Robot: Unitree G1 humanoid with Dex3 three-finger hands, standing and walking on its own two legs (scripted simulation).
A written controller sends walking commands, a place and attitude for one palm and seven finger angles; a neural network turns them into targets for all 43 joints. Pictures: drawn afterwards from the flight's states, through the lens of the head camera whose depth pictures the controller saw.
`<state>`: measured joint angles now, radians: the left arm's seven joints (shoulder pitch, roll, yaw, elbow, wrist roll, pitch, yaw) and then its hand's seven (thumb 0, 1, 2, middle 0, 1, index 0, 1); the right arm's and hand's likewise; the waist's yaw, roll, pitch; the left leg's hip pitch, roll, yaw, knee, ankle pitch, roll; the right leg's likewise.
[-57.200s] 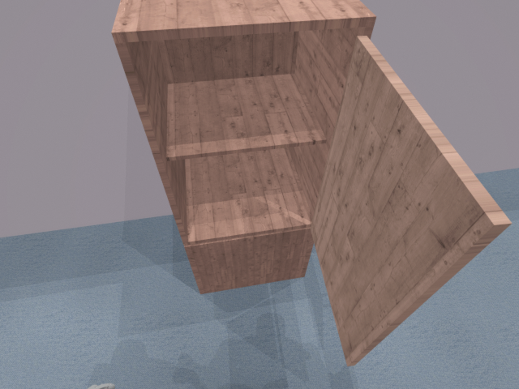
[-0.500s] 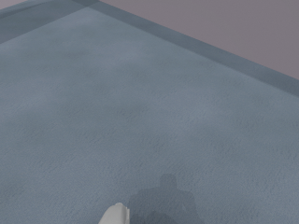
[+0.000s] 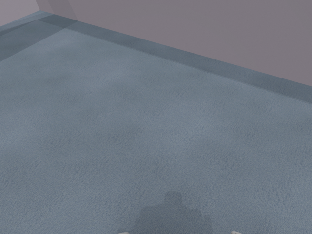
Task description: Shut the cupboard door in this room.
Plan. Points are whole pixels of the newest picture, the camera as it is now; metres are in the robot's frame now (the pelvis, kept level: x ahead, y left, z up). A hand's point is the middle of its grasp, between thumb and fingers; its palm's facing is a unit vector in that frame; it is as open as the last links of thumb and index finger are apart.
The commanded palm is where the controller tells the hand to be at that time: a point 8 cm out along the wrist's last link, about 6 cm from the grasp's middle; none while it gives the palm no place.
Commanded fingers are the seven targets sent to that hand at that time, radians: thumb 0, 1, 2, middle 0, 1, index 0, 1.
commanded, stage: turn to face it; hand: left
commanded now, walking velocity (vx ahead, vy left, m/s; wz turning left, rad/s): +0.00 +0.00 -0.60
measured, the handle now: out of the picture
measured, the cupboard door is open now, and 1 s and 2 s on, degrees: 5 5 5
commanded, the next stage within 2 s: none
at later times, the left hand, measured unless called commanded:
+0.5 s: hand (94, 209) +0.20 +0.22 -0.15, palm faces -0.25 -0.94 -0.22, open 7.4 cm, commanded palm none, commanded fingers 0.00 0.90 0.90 -0.20 -0.30 -0.20 -0.30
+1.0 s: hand (130, 208) +0.21 +0.11 -0.13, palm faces -0.54 -0.80 -0.24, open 7.4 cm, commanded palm none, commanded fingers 0.00 0.90 0.90 -0.20 -0.30 -0.20 -0.30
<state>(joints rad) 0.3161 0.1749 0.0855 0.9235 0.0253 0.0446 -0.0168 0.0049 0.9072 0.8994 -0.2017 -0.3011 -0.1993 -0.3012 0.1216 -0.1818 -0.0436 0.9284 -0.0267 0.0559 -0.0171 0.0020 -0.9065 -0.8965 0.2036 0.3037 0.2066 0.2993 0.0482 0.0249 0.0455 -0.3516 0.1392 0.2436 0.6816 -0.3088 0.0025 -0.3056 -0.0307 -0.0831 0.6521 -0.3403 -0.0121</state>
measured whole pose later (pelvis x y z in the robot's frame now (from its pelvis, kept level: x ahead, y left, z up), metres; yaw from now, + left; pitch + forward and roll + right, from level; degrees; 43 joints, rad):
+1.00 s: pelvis +0.04 -0.01 +0.02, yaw -35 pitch +1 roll +1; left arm 0.20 0.19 0.05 0.88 0.01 0.04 0.00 0.01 0.90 0.90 -0.21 -0.30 -0.20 -0.30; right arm 0.17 -0.25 -0.06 0.90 -0.02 0.07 -0.02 0.01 -0.91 -0.90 0.20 0.30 0.20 0.30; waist -0.01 0.02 0.09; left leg -0.52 0.08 0.01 1.08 -0.38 -0.09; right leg -0.23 0.04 0.03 0.48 -0.27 -0.05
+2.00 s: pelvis +0.09 -0.02 +0.01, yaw -70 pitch +2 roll -1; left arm 0.19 0.22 0.06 0.89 0.02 0.06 -0.01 0.01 0.90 0.90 -0.21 -0.30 -0.20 -0.30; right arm 0.17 -0.23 -0.04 0.86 -0.01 0.03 -0.02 0.00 -0.91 -0.90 0.20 0.30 0.20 0.30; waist 0.00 -0.02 0.07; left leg -0.35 0.04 0.03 0.63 -0.31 -0.08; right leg -0.29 0.05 0.11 0.56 -0.30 0.01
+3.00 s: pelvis +0.10 -0.06 +0.02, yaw -102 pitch +1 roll -1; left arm 0.19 0.26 0.08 0.93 0.02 0.08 -0.02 0.01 0.91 0.90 -0.20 -0.30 -0.20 -0.30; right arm 0.20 -0.19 -0.01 0.87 -0.04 0.02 -0.04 0.00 -0.91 -0.90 0.20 0.30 0.20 0.30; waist 0.01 -0.04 0.06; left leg -0.26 0.06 0.09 0.52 -0.28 0.01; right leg -0.44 0.04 0.03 1.06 -0.48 0.03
